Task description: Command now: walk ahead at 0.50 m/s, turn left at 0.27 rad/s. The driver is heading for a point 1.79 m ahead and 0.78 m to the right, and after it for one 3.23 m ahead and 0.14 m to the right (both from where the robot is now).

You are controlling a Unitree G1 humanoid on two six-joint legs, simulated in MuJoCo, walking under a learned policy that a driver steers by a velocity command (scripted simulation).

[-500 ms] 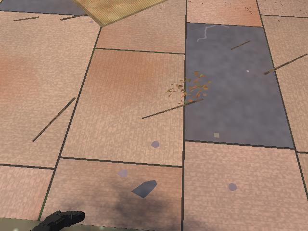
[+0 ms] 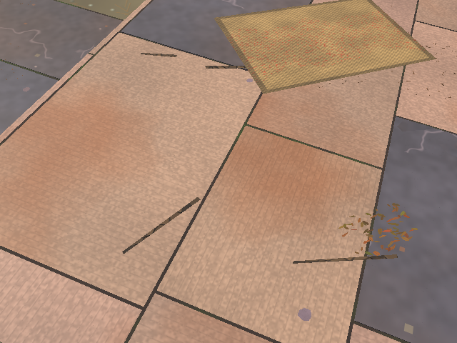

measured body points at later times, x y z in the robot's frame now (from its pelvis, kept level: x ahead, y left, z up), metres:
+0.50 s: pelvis +0.31 -0.06 -0.01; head +0.35 -0.07 +0.44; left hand +0.50 +0.18 -0.12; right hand +0.36 -0.35 -0.12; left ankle +0.19 +0.09 -0.63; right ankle +0.38 -0.14 -0.74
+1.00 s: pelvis +0.61 -0.08 +0.00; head +0.63 -0.08 +0.45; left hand +0.83 +0.12 -0.12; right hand +0.62 -0.39 -0.08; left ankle +0.69 +0.00 -0.74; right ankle +0.48 -0.16 -0.64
